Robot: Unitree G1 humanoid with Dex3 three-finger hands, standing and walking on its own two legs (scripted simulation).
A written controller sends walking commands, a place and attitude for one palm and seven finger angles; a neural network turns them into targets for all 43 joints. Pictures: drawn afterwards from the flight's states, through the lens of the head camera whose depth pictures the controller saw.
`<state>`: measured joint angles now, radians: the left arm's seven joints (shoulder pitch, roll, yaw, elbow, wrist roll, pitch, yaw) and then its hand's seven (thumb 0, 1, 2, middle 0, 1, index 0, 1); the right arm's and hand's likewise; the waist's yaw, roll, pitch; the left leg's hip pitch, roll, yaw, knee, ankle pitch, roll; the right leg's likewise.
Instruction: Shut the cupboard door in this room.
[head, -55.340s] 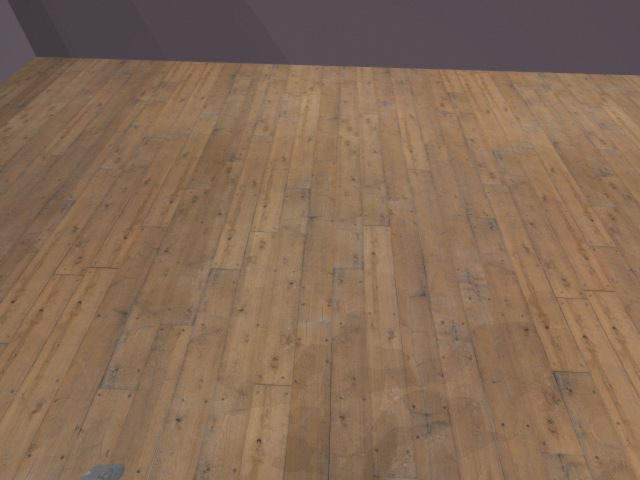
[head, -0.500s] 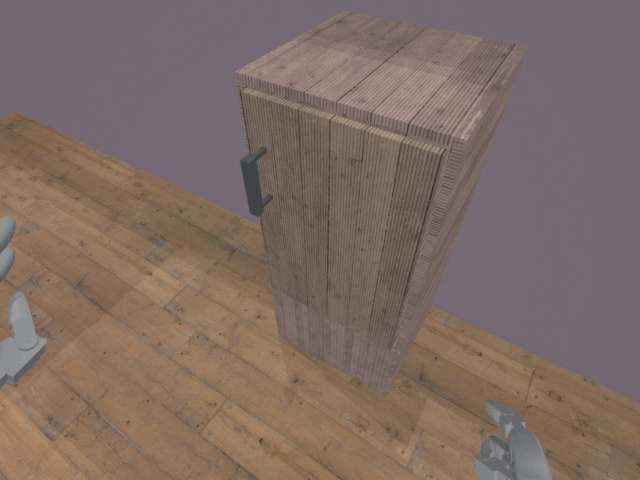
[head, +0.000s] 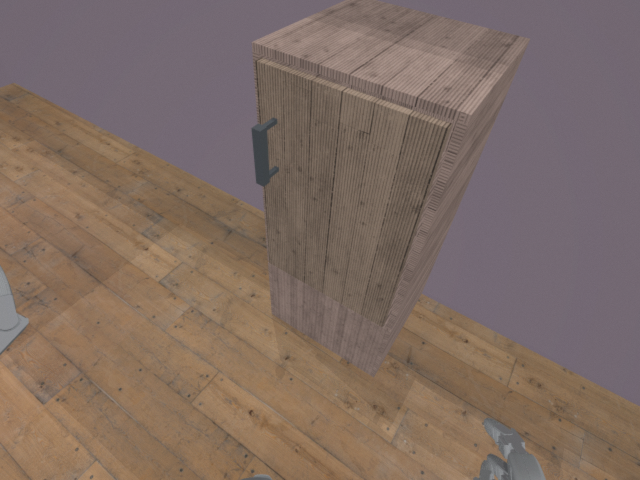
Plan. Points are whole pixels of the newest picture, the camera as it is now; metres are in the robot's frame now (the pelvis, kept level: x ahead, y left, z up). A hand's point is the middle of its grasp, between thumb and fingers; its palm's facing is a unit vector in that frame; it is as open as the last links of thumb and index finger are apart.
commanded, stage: step back with the hand held close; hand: left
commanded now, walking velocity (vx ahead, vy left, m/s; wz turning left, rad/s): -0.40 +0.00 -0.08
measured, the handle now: (267, 152) +0.73 +0.13 +0.00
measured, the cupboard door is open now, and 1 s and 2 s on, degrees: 0 0 0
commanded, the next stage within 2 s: stop stepping back and stand still in 0.40 s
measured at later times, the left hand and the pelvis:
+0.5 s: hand out of the picture +0.13 +0.28 +0.19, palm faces +0.46 -0.79 -0.40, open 7.5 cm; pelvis -0.08 +0.01 +0.00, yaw -3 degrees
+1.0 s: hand out of the picture +0.06 +0.28 +0.19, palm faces +0.34 -0.85 -0.41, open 7.5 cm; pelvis -0.16 +0.04 +0.02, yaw -4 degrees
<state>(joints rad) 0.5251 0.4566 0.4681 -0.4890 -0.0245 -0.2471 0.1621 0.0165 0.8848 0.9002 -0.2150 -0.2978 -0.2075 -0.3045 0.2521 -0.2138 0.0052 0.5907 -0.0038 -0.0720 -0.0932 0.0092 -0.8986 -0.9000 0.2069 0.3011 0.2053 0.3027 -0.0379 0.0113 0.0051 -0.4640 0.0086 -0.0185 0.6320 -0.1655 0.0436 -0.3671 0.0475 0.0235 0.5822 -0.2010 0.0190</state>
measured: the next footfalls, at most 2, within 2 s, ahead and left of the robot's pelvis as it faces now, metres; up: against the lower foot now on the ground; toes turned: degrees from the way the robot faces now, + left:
left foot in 0.26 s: +0.07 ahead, +0.12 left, +0.00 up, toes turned +2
right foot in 0.48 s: -0.12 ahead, -0.11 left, +0.00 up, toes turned -1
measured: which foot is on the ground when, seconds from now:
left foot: down 0.00-0.12, up 0.14-0.24, down 0.26-0.98, up 1.00-1.00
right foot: down 0.00-0.26, up 0.28-0.46, down 0.48-1.00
